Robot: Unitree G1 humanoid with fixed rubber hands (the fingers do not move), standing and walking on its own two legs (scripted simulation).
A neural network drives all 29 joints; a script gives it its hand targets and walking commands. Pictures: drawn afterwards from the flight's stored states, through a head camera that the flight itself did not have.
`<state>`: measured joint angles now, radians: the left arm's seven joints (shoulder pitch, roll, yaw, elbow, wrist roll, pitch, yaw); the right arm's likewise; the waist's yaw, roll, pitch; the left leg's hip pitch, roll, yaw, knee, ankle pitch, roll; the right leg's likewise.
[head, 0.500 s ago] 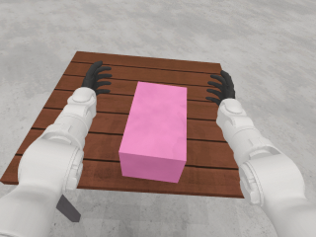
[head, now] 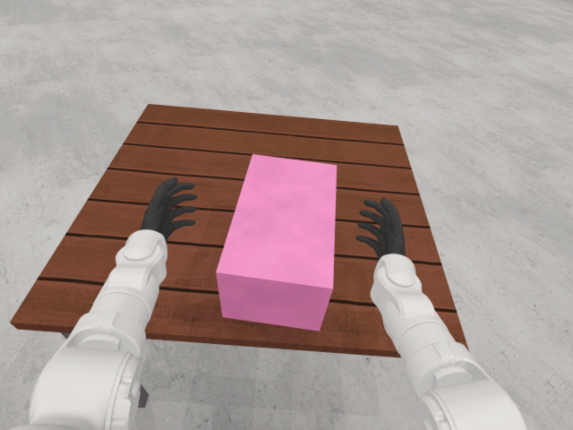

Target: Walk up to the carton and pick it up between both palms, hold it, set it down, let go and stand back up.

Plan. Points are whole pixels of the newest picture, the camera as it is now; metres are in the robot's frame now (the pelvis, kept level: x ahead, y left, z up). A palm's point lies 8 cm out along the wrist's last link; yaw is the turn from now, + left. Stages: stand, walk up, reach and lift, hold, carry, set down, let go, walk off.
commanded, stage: set down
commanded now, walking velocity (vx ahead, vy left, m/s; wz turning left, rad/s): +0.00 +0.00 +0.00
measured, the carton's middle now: (283, 236) +0.49 +0.01 -0.05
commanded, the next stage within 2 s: none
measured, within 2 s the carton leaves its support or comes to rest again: neither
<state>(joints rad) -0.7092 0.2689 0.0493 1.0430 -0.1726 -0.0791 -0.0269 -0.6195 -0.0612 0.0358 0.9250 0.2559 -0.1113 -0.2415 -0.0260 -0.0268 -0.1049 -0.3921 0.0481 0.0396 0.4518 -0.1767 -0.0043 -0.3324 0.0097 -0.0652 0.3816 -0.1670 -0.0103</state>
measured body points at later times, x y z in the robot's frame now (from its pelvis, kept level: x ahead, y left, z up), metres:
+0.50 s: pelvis +0.00 +0.00 +0.00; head +0.01 +0.02 +0.45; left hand +0.33 +0.21 +0.02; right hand +0.31 -0.16 +0.02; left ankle +0.03 +0.12 -0.74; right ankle +0.01 -0.11 -0.74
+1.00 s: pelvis +0.01 +0.00 +0.00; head +0.00 +0.02 +0.45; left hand +0.24 +0.23 -0.01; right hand +0.24 -0.17 -0.01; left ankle +0.03 +0.12 -0.74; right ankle +0.01 -0.11 -0.74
